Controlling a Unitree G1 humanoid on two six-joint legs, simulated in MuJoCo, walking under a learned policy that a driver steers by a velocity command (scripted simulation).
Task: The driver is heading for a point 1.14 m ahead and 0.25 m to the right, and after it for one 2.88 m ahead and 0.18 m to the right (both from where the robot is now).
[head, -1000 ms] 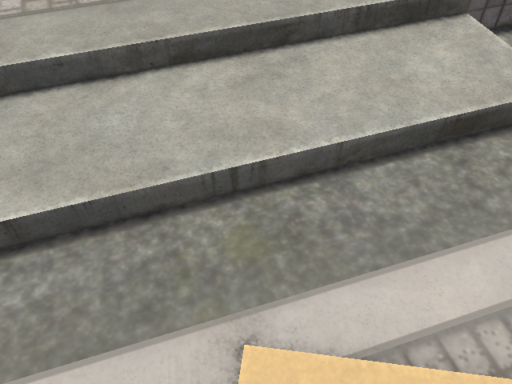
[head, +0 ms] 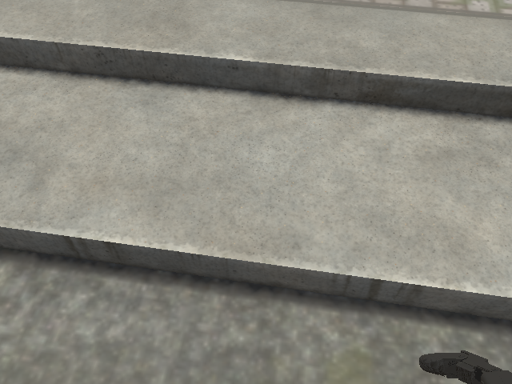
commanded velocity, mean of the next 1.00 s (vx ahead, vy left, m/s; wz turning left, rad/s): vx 0.50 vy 0.00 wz -0.37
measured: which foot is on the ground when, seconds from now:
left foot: up 0.00-0.06, down 0.08-0.58, up 0.60-1.00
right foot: down 0.00-0.08, up 0.10-0.54, down 0.56-1.00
